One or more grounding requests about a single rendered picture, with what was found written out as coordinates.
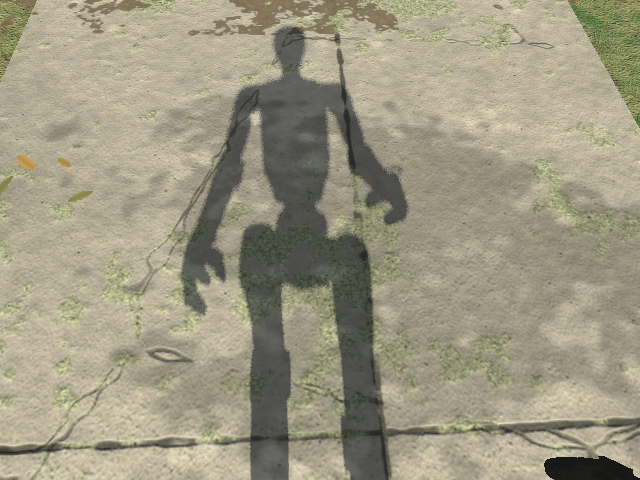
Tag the right robot hand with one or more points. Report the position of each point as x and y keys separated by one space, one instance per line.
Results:
x=573 y=468

